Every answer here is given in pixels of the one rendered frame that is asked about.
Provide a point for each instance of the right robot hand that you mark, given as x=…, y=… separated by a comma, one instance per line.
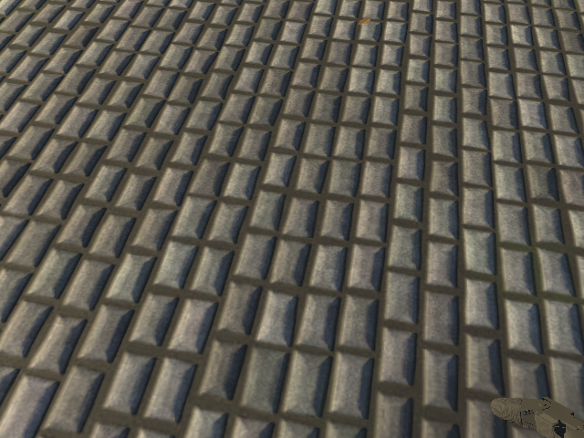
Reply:
x=549, y=417

